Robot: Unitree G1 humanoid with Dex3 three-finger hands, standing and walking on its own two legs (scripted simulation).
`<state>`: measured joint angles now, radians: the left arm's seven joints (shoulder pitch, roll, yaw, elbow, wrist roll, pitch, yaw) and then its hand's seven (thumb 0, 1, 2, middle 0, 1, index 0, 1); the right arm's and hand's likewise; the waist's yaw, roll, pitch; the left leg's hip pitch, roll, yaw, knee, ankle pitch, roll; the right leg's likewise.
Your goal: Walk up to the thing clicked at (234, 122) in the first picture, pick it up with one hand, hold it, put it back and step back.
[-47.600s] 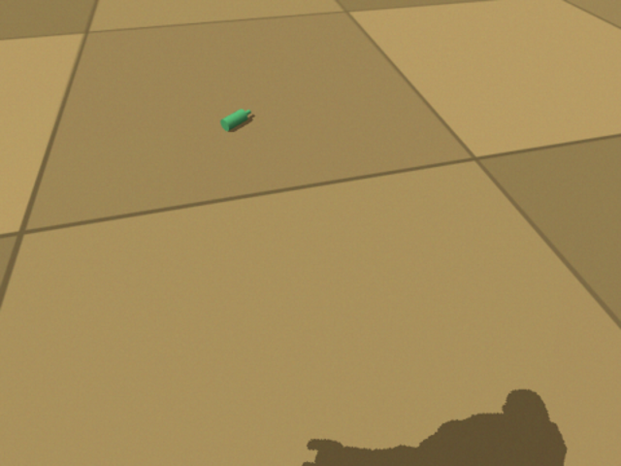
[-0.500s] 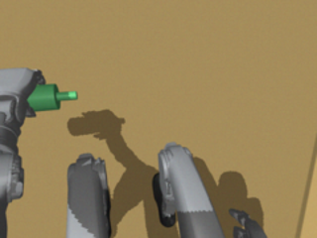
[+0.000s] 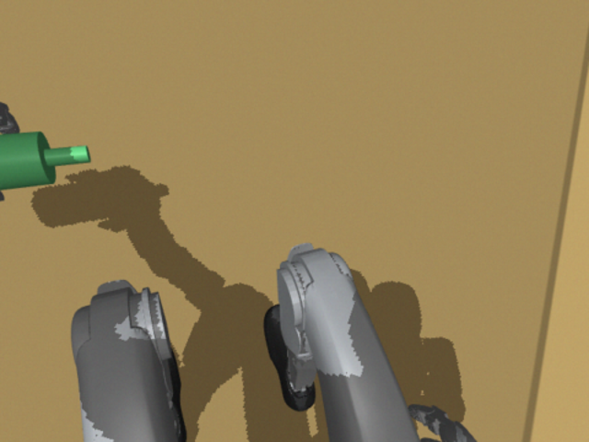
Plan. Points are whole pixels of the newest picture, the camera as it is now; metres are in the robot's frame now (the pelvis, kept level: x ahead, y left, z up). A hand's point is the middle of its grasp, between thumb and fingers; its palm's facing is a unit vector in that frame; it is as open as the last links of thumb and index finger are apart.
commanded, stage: crouch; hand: left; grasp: from above
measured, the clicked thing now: (5, 162) +0.49 +0.29 -0.21
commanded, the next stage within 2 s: lower in 0.20 s
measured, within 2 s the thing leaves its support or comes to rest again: neither
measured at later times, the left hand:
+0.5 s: hand out of the picture +0.50 +0.31 -0.22, palm faces -0.48 -0.06 -0.87, open 9.6 cm
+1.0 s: hand (11, 169) +0.50 +0.31 -0.27, palm faces -0.48 -0.07 -0.88, open 9.5 cm
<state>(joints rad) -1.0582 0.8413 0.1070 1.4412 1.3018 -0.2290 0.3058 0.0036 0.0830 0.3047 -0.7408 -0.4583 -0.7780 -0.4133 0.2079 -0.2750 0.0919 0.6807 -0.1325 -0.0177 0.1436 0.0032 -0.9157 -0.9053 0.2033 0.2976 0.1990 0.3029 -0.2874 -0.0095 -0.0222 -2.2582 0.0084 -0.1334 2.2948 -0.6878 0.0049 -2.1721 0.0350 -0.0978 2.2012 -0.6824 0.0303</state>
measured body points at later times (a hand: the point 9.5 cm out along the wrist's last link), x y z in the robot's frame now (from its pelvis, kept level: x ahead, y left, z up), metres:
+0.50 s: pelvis +0.00 +0.00 -0.03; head +0.27 +0.09 +0.32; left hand +0.52 +0.31 -0.17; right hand +0.03 -0.27 -0.11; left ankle +0.07 +0.12 -0.33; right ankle +0.10 -0.12 -0.33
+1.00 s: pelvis +0.00 +0.00 -0.05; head +0.29 +0.09 +0.28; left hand +0.52 +0.31 -0.22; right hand +0.03 -0.27 -0.12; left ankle +0.07 +0.12 -0.33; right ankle +0.10 -0.12 -0.33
